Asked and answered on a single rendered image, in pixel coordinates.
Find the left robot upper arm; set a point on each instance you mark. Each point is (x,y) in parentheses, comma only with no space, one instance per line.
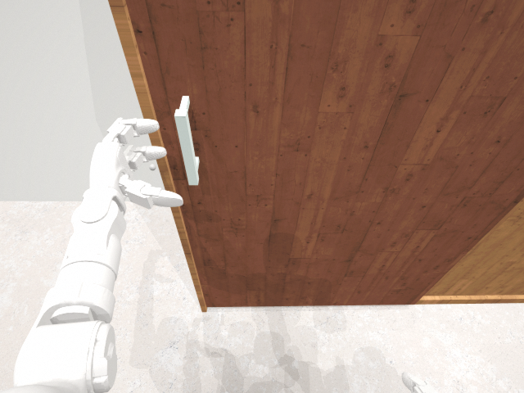
(68,358)

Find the robot right hand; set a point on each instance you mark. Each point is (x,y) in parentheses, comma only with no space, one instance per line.
(416,385)

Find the left robot forearm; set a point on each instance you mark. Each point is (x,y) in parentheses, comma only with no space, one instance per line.
(85,284)

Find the handle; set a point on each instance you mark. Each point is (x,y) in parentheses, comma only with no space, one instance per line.
(185,137)

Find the wardrobe door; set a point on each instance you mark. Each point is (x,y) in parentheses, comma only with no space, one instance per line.
(494,266)
(351,152)

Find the robot left hand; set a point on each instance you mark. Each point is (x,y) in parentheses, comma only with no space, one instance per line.
(110,163)

